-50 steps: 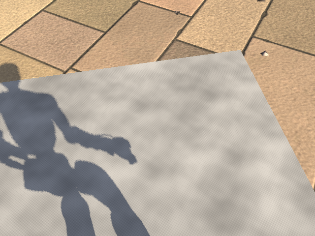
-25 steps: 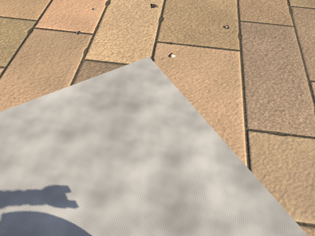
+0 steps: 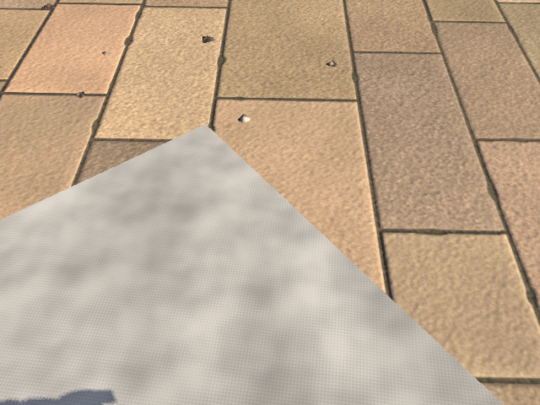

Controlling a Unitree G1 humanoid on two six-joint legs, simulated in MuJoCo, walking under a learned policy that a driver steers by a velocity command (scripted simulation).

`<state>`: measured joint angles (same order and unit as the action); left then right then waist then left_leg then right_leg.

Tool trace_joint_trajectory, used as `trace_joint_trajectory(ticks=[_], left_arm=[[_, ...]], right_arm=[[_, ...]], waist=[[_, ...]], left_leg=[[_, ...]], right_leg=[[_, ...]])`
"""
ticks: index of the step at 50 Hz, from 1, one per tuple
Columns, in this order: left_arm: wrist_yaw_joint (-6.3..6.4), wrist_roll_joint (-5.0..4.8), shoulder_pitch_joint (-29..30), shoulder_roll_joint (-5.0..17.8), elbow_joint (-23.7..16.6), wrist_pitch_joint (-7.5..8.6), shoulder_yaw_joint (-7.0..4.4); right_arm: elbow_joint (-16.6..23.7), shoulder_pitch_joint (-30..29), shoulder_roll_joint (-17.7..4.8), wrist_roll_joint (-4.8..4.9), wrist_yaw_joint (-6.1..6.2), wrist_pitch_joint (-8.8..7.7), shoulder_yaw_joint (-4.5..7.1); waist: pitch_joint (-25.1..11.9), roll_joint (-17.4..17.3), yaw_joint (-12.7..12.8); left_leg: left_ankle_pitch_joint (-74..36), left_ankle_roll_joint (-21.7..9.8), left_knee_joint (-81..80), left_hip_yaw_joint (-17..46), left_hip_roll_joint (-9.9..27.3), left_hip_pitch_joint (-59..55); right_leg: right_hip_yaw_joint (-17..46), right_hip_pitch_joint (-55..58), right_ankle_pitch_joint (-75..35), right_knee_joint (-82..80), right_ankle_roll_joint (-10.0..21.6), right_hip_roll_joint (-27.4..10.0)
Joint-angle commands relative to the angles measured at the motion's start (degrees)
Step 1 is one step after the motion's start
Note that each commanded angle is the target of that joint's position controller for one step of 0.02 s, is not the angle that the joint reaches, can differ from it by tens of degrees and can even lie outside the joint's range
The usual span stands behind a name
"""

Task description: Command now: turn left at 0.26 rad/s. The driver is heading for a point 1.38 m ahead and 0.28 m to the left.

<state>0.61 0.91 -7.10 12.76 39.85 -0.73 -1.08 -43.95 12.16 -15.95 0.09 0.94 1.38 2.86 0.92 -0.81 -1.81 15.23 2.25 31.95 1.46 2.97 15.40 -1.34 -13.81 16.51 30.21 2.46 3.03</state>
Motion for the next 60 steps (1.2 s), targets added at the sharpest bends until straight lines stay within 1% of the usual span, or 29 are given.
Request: trace_joint_trajectory(ticks=[1,6,7,9,10,11,12,13,14,19,23,27,29,31,32,33,34,35,37,38,39,42,47,52,55,57,58,59,60], left_arm=[[1.03,0.83,-3.0,10.3,-3.1,0.79,-3.67],[1.57,-0.16,-0.4,6.3,-4.9,-0.57,-3.99],[1.25,-0.19,-1.4,6.1,-4.9,-0.3,-4.11],[0.42,-0.28,-5.5,6.5,-4.2,0.66,-4.54],[0.3,-0.09,-7.5,9.8,-3.4,0.92,-5.52],[-0.14,-0.2,-11.9,13.6,-2.3,1.46,-6.52],[-0.3,0.37,-11.8,13.7,-2.4,2.66,-6.14],[0.13,0.04,-10.1,11.5,-2.8,3.56,-5.44],[0.62,-0.74,-7.8,10.9,-3.2,4.1,-5.25],[1.17,-0.39,-10.3,10.7,-1.8,5.32,-5.21],[0.73,-0.89,-12.6,13.3,0.0,5.02,-6.07],[-0.04,-2.18,-13.5,15.3,1.6,4.54,-6.83],[-0.23,-2.74,-12.8,16.3,2.1,4.09,-7.11],[-0.12,-3.18,-12.7,15.5,2.6,3.89,-6.47],[0.0,-1.83,-12.9,12.9,1.7,4.36,-5.24],[-0.2,0.34,-14.4,5.0,-2.6,5.49,-2.65],[-0.52,-2.57,-11.0,10.4,-2.0,7.08,-3.53],[-0.73,-4.55,-7.2,13.1,-3.1,7.5,-4.29],[-0.3,-2.47,-7.3,12.2,-1.5,7.41,-4.06],[-0.49,-2.17,-9.1,11.9,-0.6,6.64,-4.2],[-0.79,-2.41,-10.9,11.2,0.3,5.81,-4.11],[-0.84,-2.47,-10.4,9.2,1.3,4.05,-3.77],[-1.83,-2.3,-2.7,7.0,-0.6,4.7,-2.98],[-3.98,-2.23,5.7,5.0,-4.2,5.1,-1.8],[-5.14,-2.14,6.1,6.2,-6.1,5.09,-2.23],[-5.12,-2.15,0.5,8.7,-5.7,4.51,-3.47],[-4.59,-2.26,-6.6,11.6,-4.6,4.34,-4.83],[-3.6,-2.2,-16.1,14.7,-3.0,4.03,-6.34],[-2.83,-2.14,-18.8,20.3,-2.5,4.04,-7.52]], right_arm=[[4.9,-2.7,-11.7,0.89,0.27,-1.09,3.15],[6.6,-2.4,-10.4,0.07,0.58,-1.53,3.11],[7.2,-3.3,-10.3,0.24,0.59,-1.59,3.12],[8.1,-4.7,-8.8,1.32,0.58,-1.18,2.9],[9.5,-5.9,-6.5,1.48,0.56,-0.9,2.37],[11.1,-7.7,-6.0,1.82,0.59,-1.06,2.12],[12.6,-9.7,-7.9,1.47,0.59,-1.51,2.72],[11.7,-8.4,-9.1,1.57,0.32,-1.7,3.37],[10.6,-6.0,-8.5,1.45,0.04,-1.7,3.44],[11.3,-8.3,-4.8,1.46,-1.71,-2.45,2.32],[13.7,-12.9,-2.5,1.52,-3.01,-2.74,1.06],[14.9,-14.6,-3.6,1.73,-4.05,-2.61,1.08],[15.0,-12.8,-5.0,1.52,-4.36,-2.45,1.71],[11.1,0.7,-8.5,1.3,-3.83,-2.32,4.28],[8.3,12.0,-12.2,1.72,-2.83,-1.91,6.1],[8.6,12.0,-19.7,1.56,-2.0,-2.49,6.59],[10.1,12.0,-15.5,1.09,-2.32,-3.71,5.13],[9.0,9.6,-12.0,0.59,-2.66,-4.58,3.99],[8.6,3.3,-7.3,0.47,-2.75,-5.28,2.48],[8.7,0.9,-5.7,-0.26,-2.75,-5.75,1.91],[8.4,0.1,-5.9,-0.61,-2.66,-6.34,1.98],[6.2,0.9,-6.3,-0.93,-2.27,-7.89,2.27],[3.9,2.5,-6.9,-0.79,-0.97,-8.04,2.13],[0.8,7.4,-8.4,-0.02,0.03,-6.66,2.57],[0.5,7.4,-10.3,0.05,0.95,-4.86,3.02],[1.0,6.7,-11.9,0.0,1.84,-3.73,3.37],[1.4,5.8,-12.4,-0.02,2.0,-3.45,3.42],[2.3,4.0,-12.1,0.15,2.05,-3.86,3.05],[5.0,10.5,-3.6,-1.72,0.69,-5.41,0.38]], waist=[[-2.8,-5.8,4.0],[-4.0,-12.5,2.4],[-4.6,-12.4,2.8],[-6.9,-8.0,4.9],[-4.8,1.2,5.1],[-1.7,13.2,6.7],[1.9,13.0,6.8],[3.3,7.3,4.8],[3.5,5.2,3.0],[2.1,5.2,5.4],[2.8,5.9,7.4],[4.4,6.8,7.3],[3.4,7.5,5.2],[-4.9,4.9,-2.7],[-10.7,0.9,-7.8],[-14.7,-17.0,-2.5],[-19.8,-8.4,-5.7],[-11.9,-6.2,-5.3],[-5.1,-3.5,-1.0],[-3.7,-4.4,1.1],[-3.7,-6.0,2.3],[-1.0,-2.3,2.9],[2.2,-2.1,0.3],[5.1,-0.6,-3.1],[2.3,-2.6,-1.5],[-2.6,-5.6,2.4],[-6.5,-5.6,6.3],[-11.2,-2.4,12.1],[-17.5,12.7,6.8]], left_leg=[[-20.6,-6.3,-3.1,7.3,3.8,0.2],[-14.8,-13.0,-9.2,21.5,9.4,-0.5],[-15.5,-13.1,-8.6,22.0,9.3,-1.2],[2.2,-10.3,-4.9,19.1,5.3,3.1],[13.9,-6.5,2.4,11.6,-0.3,14.0],[17.2,-3.9,16.0,2.3,-6.9,26.2],[17.6,-3.4,27.5,5.7,-2.8,32.6],[14.0,-3.8,32.1,8.2,-1.4,34.2],[9.8,-3.4,33.4,8.4,-0.5,35.2],[-3.8,-0.1,28.4,3.0,1.8,31.5],[-6.0,0.0,16.5,-0.3,2.3,26.8],[-2.8,-2.8,9.3,-3.9,1.6,21.1],[0.2,-5.3,6.3,-6.2,-0.7,15.7],[-3.2,-9.1,0.1,-9.0,-6.8,-7.0],[-3.4,-11.6,0.1,-0.9,-3.2,-24.7],[9.6,-20.7,-8.8,33.6,13.7,-36.2],[15.8,-23.5,-17.5,45.6,19.2,-35.3],[10.9,-21.0,-17.3,35.7,18.0,-30.2],[0.0,-17.1,-17.0,21.1,13.0,-16.2],[-4.4,-15.6,-18.8,16.3,10.7,-11.5],[-8.4,-15.7,-20.5,13.8,10.5,-8.6],[-19.1,-14.7,-22.7,5.1,9.1,-6.5],[-23.0,-10.4,-25.1,-4.5,6.8,-8.3],[-30.6,-8.8,-23.3,-7.6,9.9,-18.7],[-52.8,-8.0,-15.2,-9.6,11.0,-24.4],[-70.3,-7.4,-4.2,-10.5,11.1,-25.7],[-70.7,-7.1,5.7,-10.9,10.4,-22.4],[-58.3,-5.6,20.8,-11.4,8.0,-11.2],[-0.4,-1.5,44.4,-8.6,-3.2,17.3]], right_leg=[[2.9,1.1,-3.9,-2.1,0.7,-4.7],[0.3,-4.8,3.8,8.4,-1.1,0.0],[1.0,-5.1,5.4,7.8,-0.7,-0.2],[2.7,1.5,7.9,-0.6,1.1,-2.5],[9.9,7.3,15.1,-7.6,3.7,-8.6],[27.8,11.8,26.4,-17.7,9.9,-19.6],[37.4,10.6,25.9,-21.3,14.3,-27.5],[34.3,10.3,23.4,-20.6,13.7,-26.6],[28.9,11.5,20.4,-20.4,11.4,-24.2],[8.2,12.6,0.0,-22.5,7.4,-18.4],[0.8,12.8,-5.3,-22.4,7.1,-18.7],[-3.6,12.7,-6.1,-20.9,5.9,-20.3],[-5.8,13.2,-17.2,-16.5,4.8,-21.1],[-11.4,7.4,-38.6,2.5,2.2,-17.9],[-12.3,-5.4,-27.7,18.9,-0.7,-15.4],[-8.1,-28.0,16.5,40.7,-4.8,-5.8],[4.5,-32.7,16.3,48.3,-4.4,-4.7],[4.3,-36.8,10.8,49.0,-3.1,-7.4],[4.5,-31.3,1.4,41.8,-1.8,-12.2],[5.3,-27.3,-2.3,39.8,-1.4,-13.3],[5.4,-24.5,-4.4,39.0,-1.8,-13.3],[6.4,-25.5,-9.2,34.8,-3.1,-11.7],[5.3,-25.4,-24.3,15.7,-3.0,-7.7],[1.6,-28.8,-23.3,5.2,-0.8,-6.6],[-3.0,-25.8,-14.7,3.8,1.7,-3.1],[-5.7,-17.6,-8.2,4.9,4.2,0.5],[-5.1,-7.4,-8.3,3.2,6.2,1.9],[1.1,9.8,-12.3,-1.4,9.2,-0.6],[30.3,34.9,-8.2,-0.1,20.2,-16.7]])
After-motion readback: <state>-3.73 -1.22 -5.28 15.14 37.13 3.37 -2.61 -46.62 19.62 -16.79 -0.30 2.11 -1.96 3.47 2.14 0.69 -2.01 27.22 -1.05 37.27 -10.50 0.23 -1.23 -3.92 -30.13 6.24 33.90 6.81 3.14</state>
